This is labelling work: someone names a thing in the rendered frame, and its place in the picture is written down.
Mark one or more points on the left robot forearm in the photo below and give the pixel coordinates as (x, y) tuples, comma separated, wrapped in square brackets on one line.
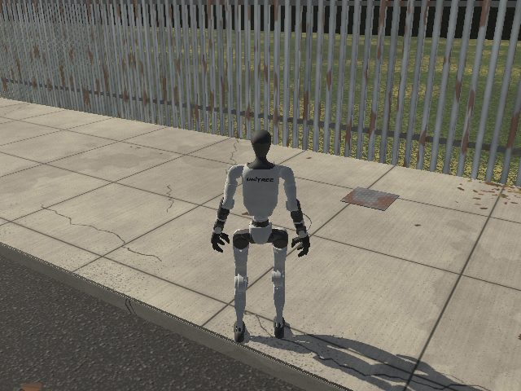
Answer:
[(221, 218)]

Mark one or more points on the right robot hand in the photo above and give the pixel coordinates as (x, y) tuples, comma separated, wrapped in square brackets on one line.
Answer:
[(305, 245)]

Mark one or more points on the right robot forearm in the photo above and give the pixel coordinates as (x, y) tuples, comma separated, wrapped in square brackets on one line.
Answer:
[(298, 221)]

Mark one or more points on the robot torso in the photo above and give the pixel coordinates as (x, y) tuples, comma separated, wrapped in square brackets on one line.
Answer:
[(260, 197)]

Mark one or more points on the robot right upper arm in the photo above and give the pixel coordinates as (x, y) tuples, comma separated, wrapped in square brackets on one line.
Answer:
[(289, 186)]

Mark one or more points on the robot left upper arm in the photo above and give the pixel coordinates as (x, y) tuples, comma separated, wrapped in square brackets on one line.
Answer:
[(230, 186)]

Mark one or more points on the left robot foot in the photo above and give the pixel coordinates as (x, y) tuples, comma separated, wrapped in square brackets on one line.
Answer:
[(239, 336)]

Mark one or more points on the left robot hand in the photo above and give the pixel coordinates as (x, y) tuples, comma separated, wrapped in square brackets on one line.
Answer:
[(216, 239)]

